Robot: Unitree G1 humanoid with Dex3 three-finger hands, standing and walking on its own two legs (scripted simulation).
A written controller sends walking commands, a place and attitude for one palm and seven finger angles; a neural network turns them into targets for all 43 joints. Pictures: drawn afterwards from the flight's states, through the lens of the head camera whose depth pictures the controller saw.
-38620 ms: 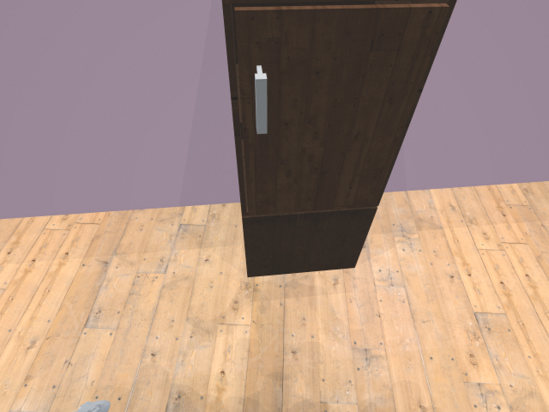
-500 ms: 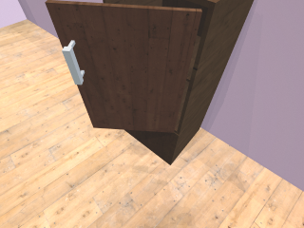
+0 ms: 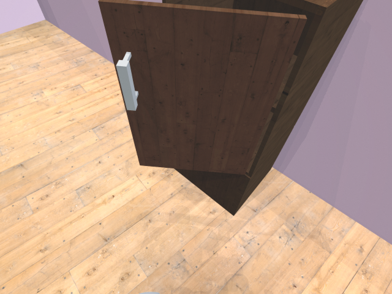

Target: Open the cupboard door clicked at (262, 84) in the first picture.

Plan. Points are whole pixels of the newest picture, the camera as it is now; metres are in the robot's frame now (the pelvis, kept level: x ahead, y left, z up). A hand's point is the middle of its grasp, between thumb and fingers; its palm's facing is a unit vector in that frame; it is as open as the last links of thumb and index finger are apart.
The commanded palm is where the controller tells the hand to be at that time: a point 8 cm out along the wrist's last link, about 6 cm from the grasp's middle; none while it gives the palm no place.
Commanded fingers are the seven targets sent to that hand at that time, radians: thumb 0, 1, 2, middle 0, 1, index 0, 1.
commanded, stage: come to a stop and stand still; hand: left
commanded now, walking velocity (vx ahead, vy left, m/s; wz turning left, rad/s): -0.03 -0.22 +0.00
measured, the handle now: (130, 81) +0.56 +0.22 +0.10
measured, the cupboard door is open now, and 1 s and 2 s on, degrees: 37 37 37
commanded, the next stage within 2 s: look again from close up in 1.04 s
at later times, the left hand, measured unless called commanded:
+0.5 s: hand out of the picture +0.04 +0.18 -0.15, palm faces +0.02 -0.98 -0.20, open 7.3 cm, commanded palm none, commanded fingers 0.00 0.90 0.90 -0.20 -0.30 -0.20 -0.30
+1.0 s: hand out of the picture +0.03 +0.19 -0.16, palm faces +0.03 -0.98 -0.20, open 7.4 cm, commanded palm none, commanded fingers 0.00 0.90 0.90 -0.20 -0.30 -0.20 -0.30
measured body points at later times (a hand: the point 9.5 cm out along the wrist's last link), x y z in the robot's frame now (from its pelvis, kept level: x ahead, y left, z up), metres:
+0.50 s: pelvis +0.02 +0.01 +0.02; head +0.03 +0.01 +0.47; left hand +0.04 +0.24 -0.14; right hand +0.00 -0.20 -0.14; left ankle +0.02 +0.12 -0.72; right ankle +0.00 -0.08 -0.72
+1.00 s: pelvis +0.03 +0.03 +0.02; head +0.04 +0.02 +0.47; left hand +0.03 +0.24 -0.14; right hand +0.04 -0.19 -0.15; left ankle +0.02 +0.12 -0.72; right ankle +0.00 -0.08 -0.72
